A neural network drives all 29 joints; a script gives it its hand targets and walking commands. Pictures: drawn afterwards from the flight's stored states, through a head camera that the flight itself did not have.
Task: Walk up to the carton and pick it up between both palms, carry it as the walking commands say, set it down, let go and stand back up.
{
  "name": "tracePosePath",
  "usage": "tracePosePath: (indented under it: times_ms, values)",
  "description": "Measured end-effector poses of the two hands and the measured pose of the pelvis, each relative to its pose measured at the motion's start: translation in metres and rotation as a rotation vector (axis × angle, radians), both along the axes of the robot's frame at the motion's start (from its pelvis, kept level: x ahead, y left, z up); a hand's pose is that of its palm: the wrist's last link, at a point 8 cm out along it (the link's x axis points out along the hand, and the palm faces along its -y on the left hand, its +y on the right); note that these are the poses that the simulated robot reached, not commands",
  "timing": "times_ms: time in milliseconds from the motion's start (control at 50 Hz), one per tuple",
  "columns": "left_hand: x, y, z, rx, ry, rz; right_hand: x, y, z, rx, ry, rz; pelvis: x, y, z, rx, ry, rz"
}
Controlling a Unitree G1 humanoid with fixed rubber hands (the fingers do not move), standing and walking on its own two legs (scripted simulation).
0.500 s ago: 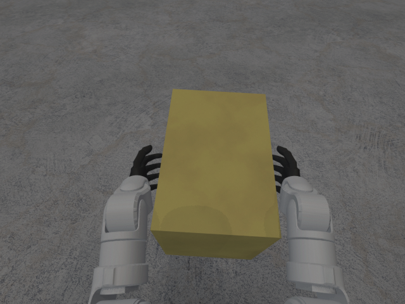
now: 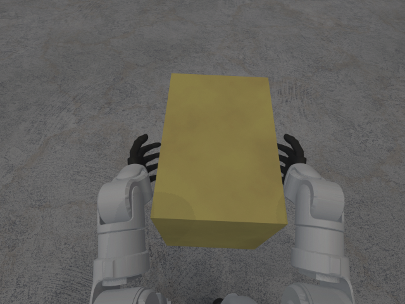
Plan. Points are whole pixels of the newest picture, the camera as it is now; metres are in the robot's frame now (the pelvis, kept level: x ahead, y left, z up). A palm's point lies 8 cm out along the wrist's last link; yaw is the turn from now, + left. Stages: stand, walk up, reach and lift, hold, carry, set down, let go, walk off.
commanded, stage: carry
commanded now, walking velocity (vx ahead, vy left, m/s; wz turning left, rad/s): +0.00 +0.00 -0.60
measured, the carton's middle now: (214, 165) +0.38 -0.02 +0.03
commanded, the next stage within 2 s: none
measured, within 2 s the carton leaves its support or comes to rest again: neither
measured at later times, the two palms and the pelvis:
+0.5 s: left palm (189, 182) +0.30 +0.03 +0.09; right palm (359, 223) +0.23 -0.25 +0.08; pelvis -0.05 -0.03 -0.01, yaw -15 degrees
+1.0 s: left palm (228, 225) +0.22 -0.03 +0.10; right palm out of the picture +0.08 -0.28 +0.10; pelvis -0.12 +0.01 +0.00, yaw -33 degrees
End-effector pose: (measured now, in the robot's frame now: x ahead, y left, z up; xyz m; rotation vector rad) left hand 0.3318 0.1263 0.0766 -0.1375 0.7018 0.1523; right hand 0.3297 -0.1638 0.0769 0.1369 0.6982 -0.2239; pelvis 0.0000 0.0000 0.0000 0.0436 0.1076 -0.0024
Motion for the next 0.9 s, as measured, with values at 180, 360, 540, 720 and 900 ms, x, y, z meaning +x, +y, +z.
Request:
tracePosePath:
  times_ms: [180,360,540,720,900]
  values:
    - [-0.007,-0.012,-0.002,-0.052,-0.086,-0.078,-0.033,-0.011,0.008,-0.029,-0.085,-0.097,-0.028,0.014,-0.008,-0.009,0.028,-0.078]
    - [-0.024,-0.029,0.013,-0.016,-0.078,-0.129,-0.072,-0.024,0.005,-0.01,-0.059,-0.144,-0.037,0.002,-0.005,-0.071,-0.011,-0.199]
    - [-0.038,-0.114,0.005,0.019,-0.054,-0.266,-0.118,-0.101,-0.004,-0.027,-0.028,-0.24,-0.058,-0.029,-0.009,-0.034,-0.023,-0.281]
    - [-0.069,-0.172,0.01,-0.014,-0.069,-0.421,-0.192,-0.143,0.004,-0.004,-0.054,-0.434,-0.092,-0.019,-0.001,-0.001,-0.014,-0.409]
    - [-0.095,-0.167,0.02,-0.028,-0.099,-0.493,-0.231,-0.131,0.024,-0.053,-0.071,-0.479,-0.115,0.005,-0.004,-0.003,-0.015,-0.496]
